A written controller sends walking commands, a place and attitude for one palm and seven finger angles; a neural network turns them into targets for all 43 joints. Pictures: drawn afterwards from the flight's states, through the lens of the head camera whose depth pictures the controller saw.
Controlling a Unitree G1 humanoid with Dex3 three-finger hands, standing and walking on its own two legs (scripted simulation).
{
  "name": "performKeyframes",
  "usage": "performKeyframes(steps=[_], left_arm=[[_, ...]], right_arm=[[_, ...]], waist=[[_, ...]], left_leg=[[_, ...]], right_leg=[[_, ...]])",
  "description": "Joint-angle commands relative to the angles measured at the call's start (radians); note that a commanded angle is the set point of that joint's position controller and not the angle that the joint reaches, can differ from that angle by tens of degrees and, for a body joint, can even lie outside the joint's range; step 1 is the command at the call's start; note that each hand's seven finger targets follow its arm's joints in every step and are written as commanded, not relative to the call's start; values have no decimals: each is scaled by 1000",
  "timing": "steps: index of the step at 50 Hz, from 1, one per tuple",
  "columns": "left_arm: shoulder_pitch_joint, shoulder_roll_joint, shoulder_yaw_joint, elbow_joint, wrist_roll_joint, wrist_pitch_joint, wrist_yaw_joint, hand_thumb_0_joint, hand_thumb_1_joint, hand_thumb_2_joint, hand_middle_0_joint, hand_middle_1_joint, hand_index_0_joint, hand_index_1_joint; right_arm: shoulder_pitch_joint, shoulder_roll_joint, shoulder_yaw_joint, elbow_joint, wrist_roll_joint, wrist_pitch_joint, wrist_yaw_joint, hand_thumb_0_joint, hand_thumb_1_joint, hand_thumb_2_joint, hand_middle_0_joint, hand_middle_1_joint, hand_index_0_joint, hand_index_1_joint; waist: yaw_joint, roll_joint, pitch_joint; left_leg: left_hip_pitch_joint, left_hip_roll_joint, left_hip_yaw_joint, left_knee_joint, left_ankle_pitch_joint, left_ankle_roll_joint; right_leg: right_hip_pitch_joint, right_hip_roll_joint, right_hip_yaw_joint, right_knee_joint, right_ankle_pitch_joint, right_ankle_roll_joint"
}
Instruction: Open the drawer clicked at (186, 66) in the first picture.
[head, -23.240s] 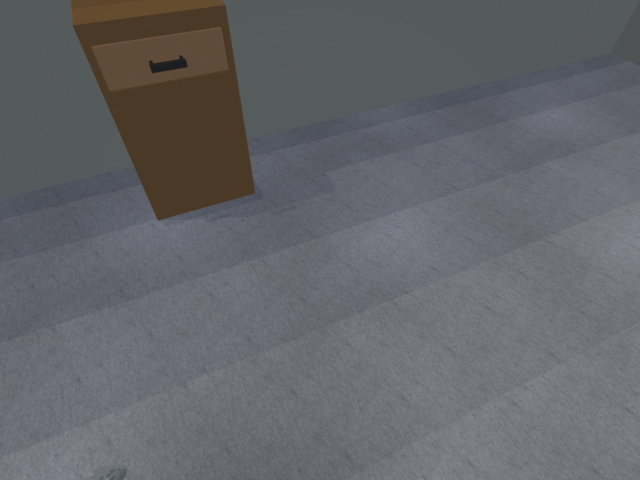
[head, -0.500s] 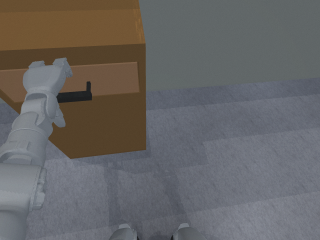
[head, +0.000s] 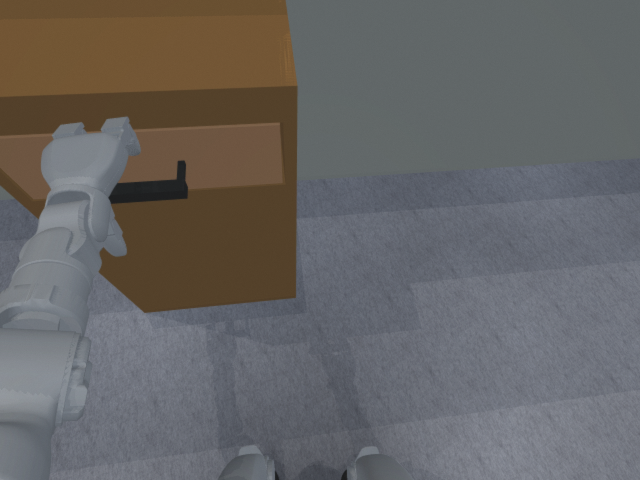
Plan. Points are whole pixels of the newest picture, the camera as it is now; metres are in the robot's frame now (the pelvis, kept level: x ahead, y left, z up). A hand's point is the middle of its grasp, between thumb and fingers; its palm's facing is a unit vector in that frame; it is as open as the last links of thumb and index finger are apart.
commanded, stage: re-aim the fingers above the handle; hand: left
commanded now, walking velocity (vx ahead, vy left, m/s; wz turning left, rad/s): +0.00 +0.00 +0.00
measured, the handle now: (147, 180) +0.54 +0.23 -0.04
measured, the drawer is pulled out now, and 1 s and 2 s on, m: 0.00 0.00 0.00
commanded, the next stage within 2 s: lower the fingers behind the handle in 1.80 s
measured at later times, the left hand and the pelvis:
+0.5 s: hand (113, 189) +0.49 +0.25 +0.01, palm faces -0.11 -0.03 -0.99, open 13.9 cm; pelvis +0.00 +0.00 +0.00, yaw +0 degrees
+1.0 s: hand (127, 189) +0.49 +0.23 +0.02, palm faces -0.06 -0.05 -1.00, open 13.9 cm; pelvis +0.00 +0.00 +0.00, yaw +0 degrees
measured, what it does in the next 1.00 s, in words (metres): stands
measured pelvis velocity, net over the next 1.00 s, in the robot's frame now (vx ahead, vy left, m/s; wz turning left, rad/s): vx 0.00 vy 0.00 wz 0.00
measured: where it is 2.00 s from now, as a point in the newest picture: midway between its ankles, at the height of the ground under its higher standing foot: outside the picture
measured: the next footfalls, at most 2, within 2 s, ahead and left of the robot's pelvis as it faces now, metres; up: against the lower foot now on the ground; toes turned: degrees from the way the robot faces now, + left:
none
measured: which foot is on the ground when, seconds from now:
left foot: down 0.00-1.00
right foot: down 0.00-1.00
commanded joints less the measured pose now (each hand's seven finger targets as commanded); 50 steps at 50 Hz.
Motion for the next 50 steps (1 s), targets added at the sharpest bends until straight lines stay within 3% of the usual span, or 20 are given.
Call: performKeyframes(steps=[1,4,5,8,12,18,21,24,27,29,30,33,35,36,38,40,44,45,48,50], left_arm=[[-421,265,52,-191,2,2,31,0,-500,300,-300,-1200,-300,-1200],[-417,278,65,-206,4,-9,28,0,-500,300,-300,-1200,-300,-1200],[-399,237,42,-196,-1,-8,26,0,-500,300,-300,-1200,-300,-1200],[-386,295,89,-167,-5,-6,34,0,-500,300,-300,-1200,-300,-1200],[-401,286,69,-163,8,3,45,0,-500,300,-300,-1200,-300,-1200],[-432,281,54,-140,-2,1,29,0,-500,300,-300,-1200,-300,-1200],[-498,254,22,-191,9,-19,29,0,-500,300,-300,-1200,-300,-1200],[-485,259,43,-212,2,-31,32,0,-500,300,-300,-1200,-300,-1200],[-445,266,51,-145,3,-9,39,0,-500,300,-300,-1200,-300,-1200],[-438,311,84,-156,12,1,49,0,-500,300,-300,-1200,-300,-1200],[-438,282,63,-166,12,9,49,0,-500,300,-300,-1200,-300,-1200],[-400,304,86,-145,8,26,45,0,-500,300,-300,-1200,-300,-1200],[-410,271,58,-166,7,23,41,0,-500,300,-300,-1200,-300,-1200],[-399,305,84,-176,5,18,39,0,-500,300,-300,-1200,-300,-1200],[-471,170,-15,-231,-2,6,31,0,-500,300,-300,-1200,-300,-1200],[-386,127,-14,-224,-20,-3,30,0,-500,300,-300,-1200,-300,-1200],[-462,230,39,-205,3,0,62,0,-500,300,-300,-1200,-300,-1200],[-421,247,61,-177,6,11,69,0,-500,300,-300,-1200,-300,-1200],[-436,253,68,-200,15,29,90,0,-500,300,-300,-1200,-300,-1200],[-391,229,52,-150,11,52,88,0,-500,300,-300,-1200,-300,-1200]], right_arm=[[191,-171,-53,-32,2,-2,-16,0,-900,-900,200,300,200,300],[191,-170,-52,-36,3,-2,-18,0,-900,-900,200,300,200,300],[189,-167,-55,-34,1,-5,-15,0,-900,-900,200,300,200,300],[185,-176,-50,-28,-1,-3,-15,0,-900,-900,200,300,200,300],[189,-175,-51,-34,2,-6,-14,0,-900,-900,200,300,200,300],[196,-176,-49,-28,6,-11,-20,0,-900,-900,200,300,200,300],[203,-171,-54,-31,8,-21,-26,0,-900,-900,200,300,200,300],[212,-167,-59,-25,3,-25,-23,0,-900,-900,200,300,200,300],[206,-173,-53,-16,1,-21,-20,0,-900,-900,200,300,200,300],[203,-177,-49,-25,1,-16,-18,0,-900,-900,200,300,200,300],[198,-175,-50,-23,-2,-16,-15,0,-900,-900,200,300,200,300],[195,-179,-48,-26,-1,-11,-14,0,-900,-900,200,300,200,300],[194,-174,-52,-31,1,-14,-15,0,-900,-900,200,300,200,300],[194,-176,-50,-36,4,-13,-16,0,-900,-900,200,300,200,300],[201,-159,-61,-30,4,-22,-17,0,-900,-900,200,300,200,300],[200,-154,-70,-26,3,-28,-11,0,-900,-900,200,300,200,300],[190,-165,-56,-17,3,-23,-16,0,-900,-900,200,300,200,300],[183,-168,-54,-13,1,-22,-13,0,-900,-900,200,300,200,300],[173,-166,-52,-22,-4,-23,-8,0,-900,-900,200,300,200,300],[172,-166,-52,-28,-1,-21,-6,0,-900,-900,200,300,200,300]], waist=[[-20,74,-453],[-13,80,-466],[-13,87,-449],[-8,51,-417],[-9,63,-431],[-35,33,-413],[-47,80,-442],[-35,114,-491],[-32,72,-422],[-11,90,-462],[-12,115,-461],[-9,54,-454],[-10,80,-457],[-5,59,-469],[-44,92,-467],[-27,81,-456],[-29,62,-410],[-11,65,-390],[-4,98,-438],[-7,61,-423]], left_leg=[[437,-26,-18,-61,559,11],[450,-26,-22,-64,579,10],[451,-27,-22,-64,573,9],[403,-27,-15,-67,531,13],[395,-32,-13,-68,508,12],[378,-30,-14,-68,471,18],[412,-29,-23,-66,462,15],[470,-24,-28,-51,537,10],[401,-27,-21,-54,499,11],[409,-28,-21,-57,525,10],[423,-28,-19,-56,535,7],[406,-27,-16,-55,544,12],[416,-28,-10,-61,533,12],[408,-29,-7,-64,526,15],[463,-23,-19,-65,562,10],[507,-17,-24,-71,572,7],[414,-29,-19,-83,483,13],[397,-31,-17,-84,477,11],[428,-29,-16,-79,519,7],[410,-31,-10,-79,506,9]], right_leg=[[139,48,-10,-80,432,-24],[143,48,-11,-75,437,-26],[134,49,-14,-77,424,-30],[144,46,-10,-77,416,-29],[144,47,-10,-74,402,-29],[138,46,-4,-85,385,-25],[95,46,-6,-83,354,-24],[87,49,-11,-74,380,-26],[94,48,-13,-73,373,-27],[113,48,-12,-64,394,-27],[110,49,-14,-63,397,-32],[146,49,-11,-68,427,-28],[149,48,-9,-74,425,-27],[169,47,-5,-78,433,-23],[131,47,-10,-85,429,-27],[122,52,-16,-99,405,-28],[120,46,-8,-95,377,-26],[128,45,-12,-86,371,-33],[132,45,-15,-74,388,-35],[149,46,-16,-81,395,-30]])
